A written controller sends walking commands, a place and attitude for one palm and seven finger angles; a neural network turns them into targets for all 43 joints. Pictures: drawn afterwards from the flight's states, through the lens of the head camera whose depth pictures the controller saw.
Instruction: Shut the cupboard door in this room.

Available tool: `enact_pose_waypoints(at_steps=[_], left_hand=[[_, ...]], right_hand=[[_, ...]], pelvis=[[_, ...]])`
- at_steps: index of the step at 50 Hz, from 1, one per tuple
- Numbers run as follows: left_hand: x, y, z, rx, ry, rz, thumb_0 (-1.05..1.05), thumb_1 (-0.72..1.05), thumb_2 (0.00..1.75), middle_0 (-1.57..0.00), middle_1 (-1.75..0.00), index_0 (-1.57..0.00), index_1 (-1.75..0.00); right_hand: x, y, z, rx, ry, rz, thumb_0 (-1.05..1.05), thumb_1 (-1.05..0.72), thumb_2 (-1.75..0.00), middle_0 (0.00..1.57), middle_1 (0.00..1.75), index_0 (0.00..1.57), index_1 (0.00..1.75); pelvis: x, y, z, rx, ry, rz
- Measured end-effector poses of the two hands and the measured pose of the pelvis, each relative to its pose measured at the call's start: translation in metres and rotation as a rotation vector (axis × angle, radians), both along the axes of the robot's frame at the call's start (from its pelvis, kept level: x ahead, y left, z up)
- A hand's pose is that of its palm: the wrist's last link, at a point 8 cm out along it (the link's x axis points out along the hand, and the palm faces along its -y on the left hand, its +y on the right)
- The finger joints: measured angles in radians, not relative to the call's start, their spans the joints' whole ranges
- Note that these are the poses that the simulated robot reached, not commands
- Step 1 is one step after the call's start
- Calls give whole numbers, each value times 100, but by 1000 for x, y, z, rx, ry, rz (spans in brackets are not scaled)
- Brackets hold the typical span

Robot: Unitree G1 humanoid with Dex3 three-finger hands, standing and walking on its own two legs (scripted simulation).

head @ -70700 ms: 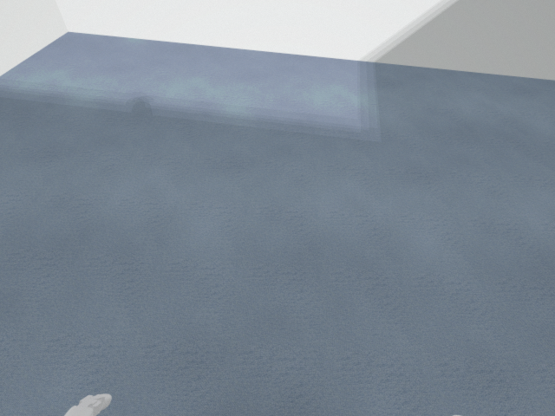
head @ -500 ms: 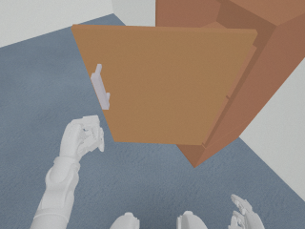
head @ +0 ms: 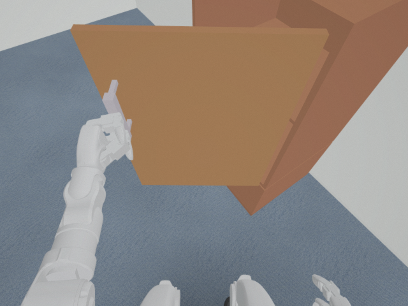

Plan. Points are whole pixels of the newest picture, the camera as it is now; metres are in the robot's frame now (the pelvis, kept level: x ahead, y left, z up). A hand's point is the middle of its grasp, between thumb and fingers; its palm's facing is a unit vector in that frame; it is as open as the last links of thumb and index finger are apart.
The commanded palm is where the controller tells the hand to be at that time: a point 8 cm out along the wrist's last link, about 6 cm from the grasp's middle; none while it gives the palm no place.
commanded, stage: bring the fist close to the handle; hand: left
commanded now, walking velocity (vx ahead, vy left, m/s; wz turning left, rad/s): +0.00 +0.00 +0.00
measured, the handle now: (120, 113) +0.49 +0.19 +0.06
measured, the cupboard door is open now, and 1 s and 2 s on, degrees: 55 48 36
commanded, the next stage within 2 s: push the door shut along its arc in 0.26 s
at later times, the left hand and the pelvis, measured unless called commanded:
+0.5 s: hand (126, 147) +0.40 +0.16 +0.06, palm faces -0.04 -1.00 -0.03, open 3.1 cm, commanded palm +0.39 +0.21 +0.06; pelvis +0.00 +0.01 +0.00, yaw +0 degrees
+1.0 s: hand (132, 122) +0.46 +0.16 +0.06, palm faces -0.16 -0.99 -0.04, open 3.1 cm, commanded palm +0.46 +0.20 +0.06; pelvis -0.01 +0.01 -0.01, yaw +0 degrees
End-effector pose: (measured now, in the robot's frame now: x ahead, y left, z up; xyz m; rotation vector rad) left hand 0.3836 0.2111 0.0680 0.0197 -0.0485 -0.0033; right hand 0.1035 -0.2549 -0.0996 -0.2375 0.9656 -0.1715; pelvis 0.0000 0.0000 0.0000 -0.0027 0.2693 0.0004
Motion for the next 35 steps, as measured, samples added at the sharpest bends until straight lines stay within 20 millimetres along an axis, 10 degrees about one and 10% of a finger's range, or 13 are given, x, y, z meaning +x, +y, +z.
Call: enact_pose_waypoints(at_steps=[15,35], left_hand=[[-14,10,-4,2,10,24,1,90,90,-130,-150,-130,-150],[33,4,-3,28,39,-82,3,90,92,-130,-150,-130,-150]], right_hand=[[-18,0,1,6,46,-18,1,-90,-90,20,30,20,30],[-24,6,-8,-5,68,-23,1,-90,-90,20,30,21,30]], pelvis=[[-1,1,4,2,-12,-4],[-7,9,-5,-8,28,3]])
